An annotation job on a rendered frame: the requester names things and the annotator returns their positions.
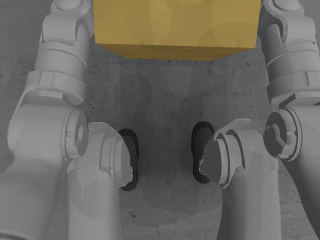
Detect robot right upper arm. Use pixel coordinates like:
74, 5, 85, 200
263, 105, 320, 240

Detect robot left shin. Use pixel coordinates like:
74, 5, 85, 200
66, 122, 133, 187

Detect robot left upper arm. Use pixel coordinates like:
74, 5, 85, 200
0, 103, 89, 240

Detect carton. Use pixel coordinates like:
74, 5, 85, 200
93, 0, 261, 61

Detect left robot foot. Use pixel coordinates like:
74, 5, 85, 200
118, 128, 139, 191

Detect robot left forearm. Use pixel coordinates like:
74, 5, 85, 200
7, 0, 95, 151

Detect robot right forearm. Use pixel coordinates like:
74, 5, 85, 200
257, 0, 320, 108

